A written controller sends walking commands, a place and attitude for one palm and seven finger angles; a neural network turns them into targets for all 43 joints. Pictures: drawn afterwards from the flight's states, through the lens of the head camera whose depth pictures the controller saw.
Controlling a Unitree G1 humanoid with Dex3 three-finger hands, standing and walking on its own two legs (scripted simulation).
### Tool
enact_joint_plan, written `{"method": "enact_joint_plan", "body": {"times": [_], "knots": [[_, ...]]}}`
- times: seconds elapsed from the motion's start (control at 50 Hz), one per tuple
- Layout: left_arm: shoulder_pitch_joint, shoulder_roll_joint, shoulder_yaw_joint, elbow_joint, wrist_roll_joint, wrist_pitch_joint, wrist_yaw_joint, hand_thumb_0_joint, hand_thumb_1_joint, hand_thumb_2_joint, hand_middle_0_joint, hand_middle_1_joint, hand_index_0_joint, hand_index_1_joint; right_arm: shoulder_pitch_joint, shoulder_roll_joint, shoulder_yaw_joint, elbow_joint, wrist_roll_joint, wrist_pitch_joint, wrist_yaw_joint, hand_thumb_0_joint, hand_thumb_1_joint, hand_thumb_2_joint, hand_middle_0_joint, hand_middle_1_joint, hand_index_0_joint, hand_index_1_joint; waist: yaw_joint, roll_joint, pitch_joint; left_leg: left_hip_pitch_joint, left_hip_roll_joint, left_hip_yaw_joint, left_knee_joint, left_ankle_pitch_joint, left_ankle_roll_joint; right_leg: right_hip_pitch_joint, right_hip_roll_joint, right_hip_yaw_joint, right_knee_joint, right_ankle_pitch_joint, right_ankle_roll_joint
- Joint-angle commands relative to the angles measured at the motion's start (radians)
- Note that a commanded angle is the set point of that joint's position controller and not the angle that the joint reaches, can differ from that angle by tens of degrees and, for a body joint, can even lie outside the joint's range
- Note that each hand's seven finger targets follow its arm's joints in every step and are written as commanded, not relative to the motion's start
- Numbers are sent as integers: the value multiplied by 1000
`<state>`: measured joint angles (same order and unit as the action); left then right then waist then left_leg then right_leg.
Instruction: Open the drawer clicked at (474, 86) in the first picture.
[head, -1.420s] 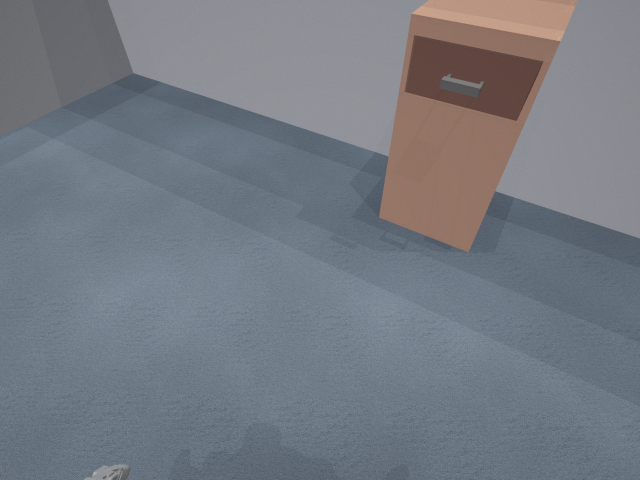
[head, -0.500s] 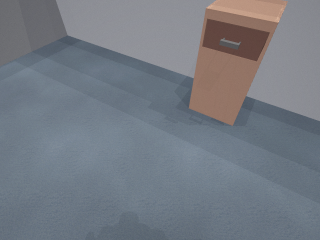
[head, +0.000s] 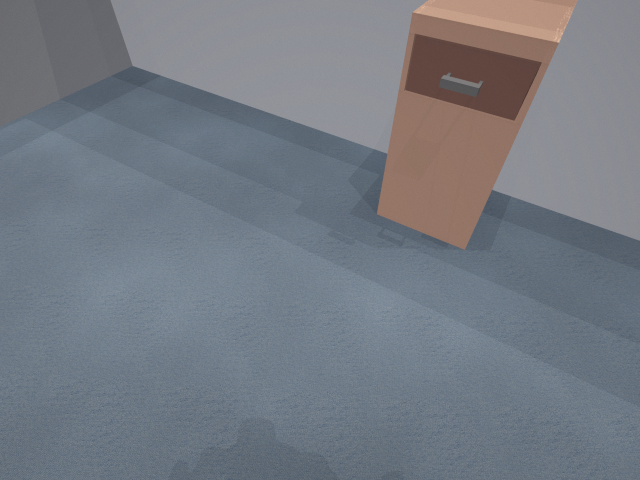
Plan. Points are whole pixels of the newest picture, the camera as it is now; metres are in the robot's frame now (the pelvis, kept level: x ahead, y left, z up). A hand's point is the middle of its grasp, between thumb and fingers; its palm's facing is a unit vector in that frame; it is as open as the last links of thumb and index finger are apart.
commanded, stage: look at it before walking up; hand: left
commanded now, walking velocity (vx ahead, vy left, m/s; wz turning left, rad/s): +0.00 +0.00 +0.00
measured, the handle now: (462, 82) +1.24 -0.37 -0.07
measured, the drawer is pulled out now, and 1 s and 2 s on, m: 0.00 0.00 0.00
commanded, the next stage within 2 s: walk to a spot facing it in 0.02 s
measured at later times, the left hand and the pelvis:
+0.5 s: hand out of the picture +0.07 +0.17 -0.19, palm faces -0.07 -0.97 -0.22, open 7.4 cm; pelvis +0.06 -0.02 -0.02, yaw -7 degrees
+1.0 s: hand (230, 360) +0.35 +0.18 -0.19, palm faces -0.29 -0.93 -0.21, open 7.4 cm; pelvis +0.26 +0.00 -0.02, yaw -23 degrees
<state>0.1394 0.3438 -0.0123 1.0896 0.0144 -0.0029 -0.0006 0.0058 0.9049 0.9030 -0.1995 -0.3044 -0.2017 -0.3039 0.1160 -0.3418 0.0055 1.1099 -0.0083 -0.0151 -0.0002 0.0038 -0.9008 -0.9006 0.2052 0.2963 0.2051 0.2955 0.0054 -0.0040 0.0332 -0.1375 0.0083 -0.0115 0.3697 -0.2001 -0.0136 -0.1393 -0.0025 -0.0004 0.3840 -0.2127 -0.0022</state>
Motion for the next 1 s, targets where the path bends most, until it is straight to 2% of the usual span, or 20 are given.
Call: {"method": "enact_joint_plan", "body": {"times": [0.0, 0.12, 0.2, 0.28, 0.32, 0.38, 0.4, 0.42, 0.44, 0.46, 0.5, 0.58, 0.7, 0.76, 0.78, 0.8, 0.82, 0.86, 0.9, 0.98], "knots": [[-39, 207, 45, -61, -4, -26, 11, 0, 900, 900, -200, -300, -200, -300, -49, -205, -42, -63, 1, -20, -12, 0, -900, -900, 200, 300, 200, 300, -3, 2, -63, 23, 111, -85, -54, 159, 37, -2, -121, 102, -68, 155, -29], [-10, 143, 33, -47, -5, -16, 12, 0, 900, 900, -200, -300, -200, -300, -25, -142, -27, -48, -3, -14, -11, 0, -900, -900, 200, 300, 200, 300, -2, 5, -75, 33, 112, -69, -53, 107, 28, -2, -116, 101, -75, 92, -20], [57, 93, 38, -61, 7, 20, -4, 0, 900, 900, -200, -300, -200, -300, 57, -94, -30, -50, -16, 11, -7, 0, -900, -900, 200, 300, 200, 300, -6, -7, 44, -54, 110, -42, -35, -297, 28, -147, -68, 150, -50, -298, -34], [107, 57, 59, -117, 10, 14, -25, 0, 900, 900, -200, -300, -200, -300, 113, -139, -63, -89, -16, 2, -11, 0, -900, -900, 200, 300, 200, 300, -14, 97, 98, -43, 212, -152, -85, -487, 99, -306, 15, 96, 151, -333, -42], [107, 4, 64, -141, 9, 0, -33, 0, 900, 900, -200, -300, -200, -300, 146, -154, -79, -97, -12, -13, -15, 0, -900, -900, 200, 300, 200, 300, -18, 173, 70, -7, 323, -222, -118, -396, 161, -323, 26, -17, 321, -221, -22], [166, -29, 73, -135, 12, -16, -39, 0, 900, 900, -200, -300, -200, -300, 130, -107, -77, -105, -15, -24, -16, 0, -900, -900, 200, 300, 200, 300, 20, 123, 52, -85, 287, -75, 47, -150, 132, -163, -4, -57, 221, -203, -22], [278, -17, 81, -101, 14, -26, -35, 0, 900, 900, -200, -300, -200, -300, 105, -77, -71, -114, -14, -25, -15, 0, -900, -900, 200, 300, 200, 300, 71, 42, 15, -188, 212, 23, 247, -106, 79, 9, -20, 4, 89, -131, -48], [413, 91, 106, -58, 22, -43, -17, 0, 900, 900, -200, -300, -200, -300, 64, 7, -54, -161, -2, -31, -8, 0, -900, -900, 200, 300, 200, 300, 115, -289, -14, -494, 72, 182, 599, -234, 4, 234, -256, 405, -70, -78, -144], [519, 111, 106, -29, 0, -53, 0, 0, 900, 900, -200, -300, -200, -300, -49, -5, -49, -211, -8, -45, -4, 0, -900, -900, 200, 300, 200, 300, 156, -295, 12, -621, 45, 100, 731, -379, 0, 244, -356, 625, -143, 119, -223], [519, 87, 101, -19, 3, -54, 13, 0, 900, 900, -200, -300, -200, -300, -98, 0, -52, -218, -10, -51, -5, 0, -900, -900, 200, 300, 200, 300, 150, -189, 43, -675, 78, 45, 809, -351, -2, 244, -371, 626, -119, 241, -276], [430, 30, 88, -41, 14, -56, 20, 0, 900, 900, -200, -300, -200, -300, -68, 31, -55, -201, -14, -49, -2, 0, -900, -900, 200, 300, 200, 300, 81, -43, 63, -667, 122, 25, 807, -256, -14, 196, -329, 482, -91, 221, -275], [349, -3, 83, -52, 16, -68, 20, 0, 900, 900, -200, -300, -200, -300, -9, 83, -62, -187, -8, -26, 16, 0, -900, -900, 200, 300, 200, 300, 15, -96, 62, -535, 114, 70, 657, -107, -36, 35, -236, 293, -151, 178, -215], [343, -7, 92, -35, 15, -66, 23, 0, 900, 900, -200, -300, -200, -300, -60, 109, -65, -226, -1, -42, 28, 0, -900, -900, 200, 300, 200, 300, 22, -145, 77, -334, 68, 113, 358, -5, -13, -27, -182, 222, -128, 239, -153], [302, -2, 105, -41, 10, -63, 20, 0, 900, 900, -200, -300, -200, -300, 144, 61, -80, -170, -6, -57, 4, 0, -900, -900, 200, 300, 200, 300, -72, -82, -14, 2, 24, 129, 177, 44, 4, -81, -122, 178, 116, 382, -116], [317, -40, 105, -51, 3, -62, 15, 0, 900, 900, -200, -300, -200, -300, 293, -6, -97, -127, -13, -62, -14, 0, -900, -900, 200, 300, 200, 300, -123, 12, -111, 241, 113, 50, 146, 25, 22, -195, -73, 150, 328, 292, -91], [372, -101, 103, -69, -9, -54, 2, 0, 900, 900, -200, -300, -200, -300, 407, -129, -124, -105, -30, -66, -22, 0, -900, -900, 200, 300, 200, 300, -135, 315, -232, 410, 428, -346, 48, -44, 122, -391, 62, 8, 690, -213, -40], [305, -104, 98, -108, -4, -64, -2, 0, 900, 900, -200, -300, -200, -300, 424, -128, -114, -107, -21, -56, -20, 0, -900, -900, 200, 300, 200, 300, -130, 268, -197, 313, 523, -499, -91, -139, 188, -464, 58, 41, 881, -361, -47], [214, -104, 97, -126, 8, -50, -13, 0, 900, 900, -200, -300, -200, -300, 233, -23, -95, -151, -14, -61, -21, 0, -900, -900, 200, 300, 200, 300, -72, 197, -44, 70, 489, -371, -162, -362, 173, -543, -57, 37, 1008, -231, -42], [196, -117, 105, -126, 21, -22, -32, 0, 900, 900, -200, -300, -200, -300, 157, 58, -75, -155, -20, -68, -23, 0, -900, -900, 200, 300, 200, 300, -13, 137, 68, -128, 416, -180, -191, -312, 127, -497, -106, 22, 953, -142, -28], [188, -137, 110, -161, 21, 17, -45, 0, 900, 900, -200, -300, -200, -300, 139, 51, -80, -151, -20, -80, -25, 0, -900, -900, 200, 300, 200, 300, 30, 118, 42, -184, 367, 49, -199, -169, 123, -444, -131, -15, 789, -44, -5]]}}
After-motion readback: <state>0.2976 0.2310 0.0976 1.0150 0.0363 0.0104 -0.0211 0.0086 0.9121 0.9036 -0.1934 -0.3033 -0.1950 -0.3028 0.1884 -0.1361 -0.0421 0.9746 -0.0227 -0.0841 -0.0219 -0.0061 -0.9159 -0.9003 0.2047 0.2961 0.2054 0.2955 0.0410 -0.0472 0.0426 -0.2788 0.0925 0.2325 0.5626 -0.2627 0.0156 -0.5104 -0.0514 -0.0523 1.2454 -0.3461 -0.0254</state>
